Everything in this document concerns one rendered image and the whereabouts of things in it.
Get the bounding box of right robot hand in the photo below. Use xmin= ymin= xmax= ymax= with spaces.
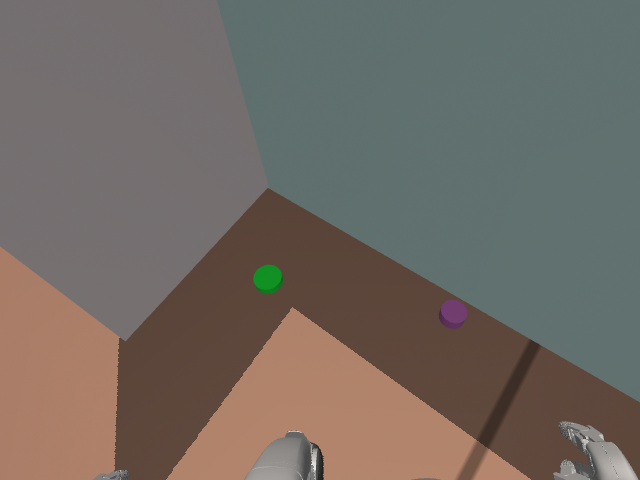
xmin=553 ymin=421 xmax=638 ymax=480

